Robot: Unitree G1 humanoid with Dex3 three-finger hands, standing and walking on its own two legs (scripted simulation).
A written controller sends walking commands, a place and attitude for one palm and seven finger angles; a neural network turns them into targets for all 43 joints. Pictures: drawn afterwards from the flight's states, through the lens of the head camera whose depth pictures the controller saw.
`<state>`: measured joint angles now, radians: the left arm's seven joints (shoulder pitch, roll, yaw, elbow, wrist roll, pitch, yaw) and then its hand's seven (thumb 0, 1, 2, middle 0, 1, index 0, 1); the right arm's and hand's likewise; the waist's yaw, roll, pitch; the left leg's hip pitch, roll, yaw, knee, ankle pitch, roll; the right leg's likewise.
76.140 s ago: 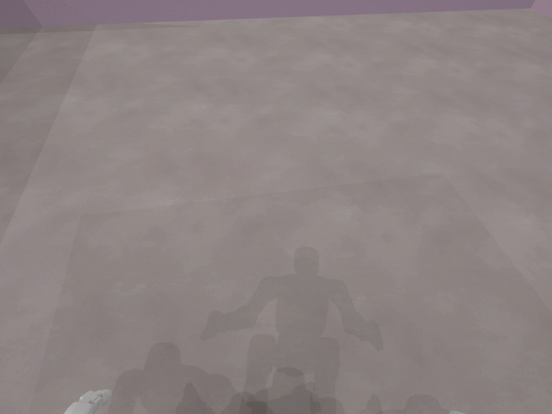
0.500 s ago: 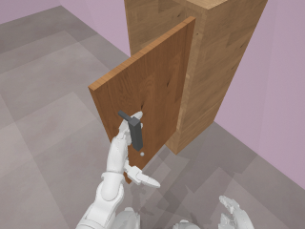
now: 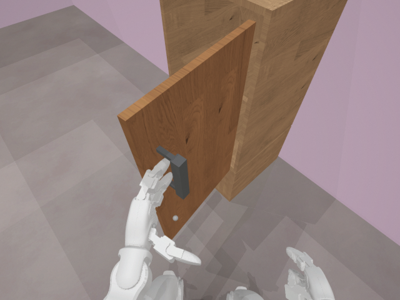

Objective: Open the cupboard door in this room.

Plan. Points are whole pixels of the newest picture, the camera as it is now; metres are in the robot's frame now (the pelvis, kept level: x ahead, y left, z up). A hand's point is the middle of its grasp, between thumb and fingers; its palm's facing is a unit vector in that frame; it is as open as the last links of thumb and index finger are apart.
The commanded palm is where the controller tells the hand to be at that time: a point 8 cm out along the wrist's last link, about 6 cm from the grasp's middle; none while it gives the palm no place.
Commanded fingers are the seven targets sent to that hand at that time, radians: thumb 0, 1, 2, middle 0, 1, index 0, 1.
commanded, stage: slide the hand sideways off the handle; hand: left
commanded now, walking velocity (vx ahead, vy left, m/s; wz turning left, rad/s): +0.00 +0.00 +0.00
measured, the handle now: (173, 173) +0.35 +0.08 +0.05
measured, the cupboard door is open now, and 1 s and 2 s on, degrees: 99 98 98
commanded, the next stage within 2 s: draw the hand back to the body in 0.54 s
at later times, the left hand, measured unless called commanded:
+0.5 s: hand (139, 245) +0.21 +0.12 +0.04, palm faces +0.04 -1.00 -0.01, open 16.3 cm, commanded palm +0.18 +0.18 +0.04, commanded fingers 0.00 -0.50 0.30 -0.15 -0.30 -0.15 -0.30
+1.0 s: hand (108, 247) +0.20 +0.15 +0.10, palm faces +0.03 -1.00 -0.05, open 16.4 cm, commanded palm +0.17 +0.21 +0.11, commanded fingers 0.00 -0.50 0.30 -0.15 -0.30 -0.15 -0.30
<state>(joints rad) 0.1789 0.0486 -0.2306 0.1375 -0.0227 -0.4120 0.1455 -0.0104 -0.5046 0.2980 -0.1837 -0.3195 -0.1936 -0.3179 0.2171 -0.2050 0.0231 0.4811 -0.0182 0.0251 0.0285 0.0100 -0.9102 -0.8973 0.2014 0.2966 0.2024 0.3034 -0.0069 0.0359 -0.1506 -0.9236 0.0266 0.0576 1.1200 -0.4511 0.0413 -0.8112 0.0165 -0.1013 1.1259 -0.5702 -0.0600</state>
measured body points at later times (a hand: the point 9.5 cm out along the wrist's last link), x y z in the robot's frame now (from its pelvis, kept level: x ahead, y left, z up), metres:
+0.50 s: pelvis +0.01 -0.01 -0.01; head +0.08 -0.02 +0.43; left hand +0.21 +0.17 +0.05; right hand +0.21 -0.24 -0.10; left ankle +0.05 +0.10 -0.65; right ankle -0.01 -0.08 -0.65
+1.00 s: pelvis +0.01 +0.00 +0.02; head +0.03 -0.01 +0.47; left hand +0.19 +0.20 +0.10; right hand +0.18 -0.22 -0.06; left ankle +0.05 +0.10 -0.65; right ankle -0.01 -0.08 -0.65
